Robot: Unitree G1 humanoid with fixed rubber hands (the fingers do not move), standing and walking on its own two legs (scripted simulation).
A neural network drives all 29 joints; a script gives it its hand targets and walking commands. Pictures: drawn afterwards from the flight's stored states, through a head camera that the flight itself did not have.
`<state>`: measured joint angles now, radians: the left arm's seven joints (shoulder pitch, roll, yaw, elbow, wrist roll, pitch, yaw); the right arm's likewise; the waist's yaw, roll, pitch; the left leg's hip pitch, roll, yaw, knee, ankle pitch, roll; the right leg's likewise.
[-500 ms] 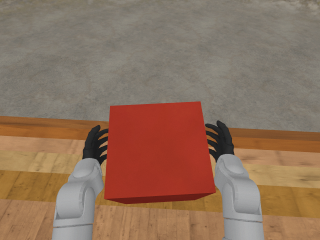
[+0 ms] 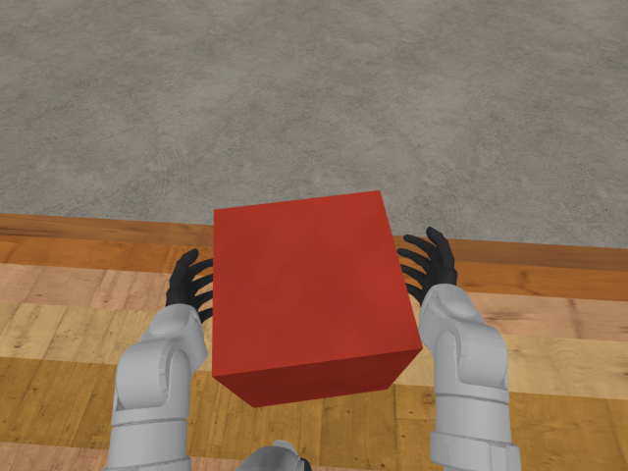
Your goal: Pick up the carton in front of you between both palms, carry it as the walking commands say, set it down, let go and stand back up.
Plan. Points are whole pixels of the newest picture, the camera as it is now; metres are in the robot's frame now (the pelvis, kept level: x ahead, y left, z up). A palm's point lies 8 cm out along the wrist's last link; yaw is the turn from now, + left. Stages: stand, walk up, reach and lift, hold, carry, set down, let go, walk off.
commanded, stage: carry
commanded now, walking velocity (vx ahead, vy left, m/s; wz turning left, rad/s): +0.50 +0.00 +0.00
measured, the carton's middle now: (310, 309) +0.34 +0.05 -0.02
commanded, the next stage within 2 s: none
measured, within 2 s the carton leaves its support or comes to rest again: neither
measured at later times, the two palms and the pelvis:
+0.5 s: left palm (289, 227) +0.68 +0.15 -0.29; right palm (411, 220) +0.71 -0.15 -0.25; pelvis +0.39 -0.02 -0.31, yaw +1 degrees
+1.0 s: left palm (317, 172) +1.07 +0.13 -0.48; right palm (406, 181) +1.05 -0.18 -0.46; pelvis +0.77 +0.00 -0.49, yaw +1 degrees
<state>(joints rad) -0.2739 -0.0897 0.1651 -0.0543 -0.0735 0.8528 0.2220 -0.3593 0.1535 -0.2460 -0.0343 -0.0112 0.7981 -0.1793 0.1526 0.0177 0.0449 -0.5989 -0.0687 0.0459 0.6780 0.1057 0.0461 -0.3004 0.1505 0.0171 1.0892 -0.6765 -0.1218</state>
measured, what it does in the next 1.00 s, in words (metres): goes down: left foot 0.16 m lower, then right foot 0.17 m lower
